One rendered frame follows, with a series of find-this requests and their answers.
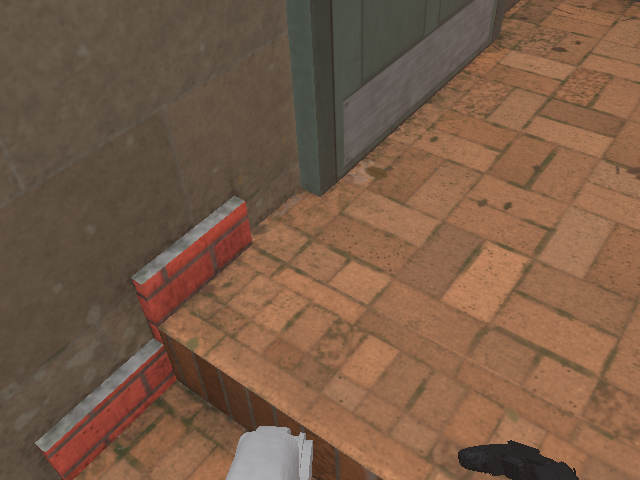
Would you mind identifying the robot left thigh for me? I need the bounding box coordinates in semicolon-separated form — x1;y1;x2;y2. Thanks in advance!
225;426;313;480

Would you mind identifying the right robot hand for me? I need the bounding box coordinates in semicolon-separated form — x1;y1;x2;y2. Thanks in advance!
458;440;579;480

